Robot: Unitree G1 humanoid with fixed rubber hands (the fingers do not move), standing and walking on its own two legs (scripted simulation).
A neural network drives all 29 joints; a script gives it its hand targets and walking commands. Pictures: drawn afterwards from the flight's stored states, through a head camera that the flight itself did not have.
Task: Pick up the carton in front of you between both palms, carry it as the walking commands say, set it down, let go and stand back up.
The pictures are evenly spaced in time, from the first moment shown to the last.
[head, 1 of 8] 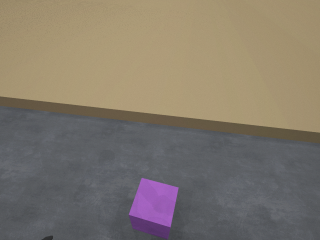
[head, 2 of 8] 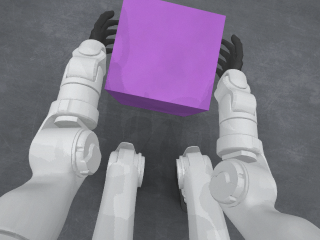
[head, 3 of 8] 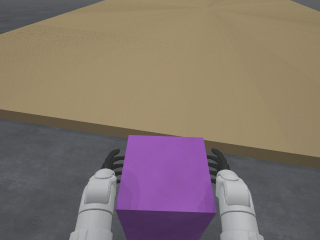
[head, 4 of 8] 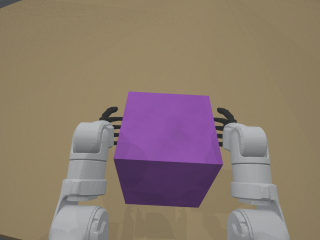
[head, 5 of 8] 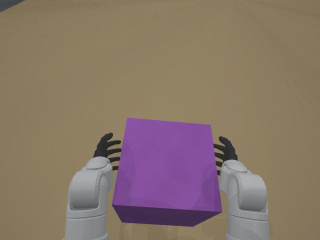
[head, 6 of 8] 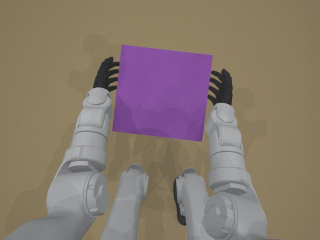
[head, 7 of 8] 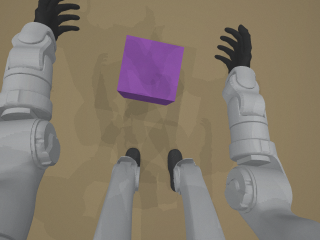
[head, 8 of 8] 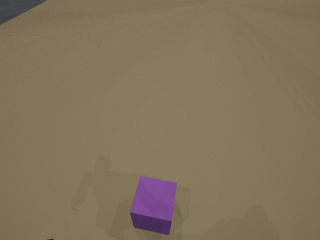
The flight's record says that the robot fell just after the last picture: no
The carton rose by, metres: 0.88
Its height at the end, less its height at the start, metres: +0.12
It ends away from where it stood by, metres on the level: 2.65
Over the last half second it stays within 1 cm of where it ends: yes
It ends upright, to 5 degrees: yes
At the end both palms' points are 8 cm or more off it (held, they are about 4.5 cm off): yes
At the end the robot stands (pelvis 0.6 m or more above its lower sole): yes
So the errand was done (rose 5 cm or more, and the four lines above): yes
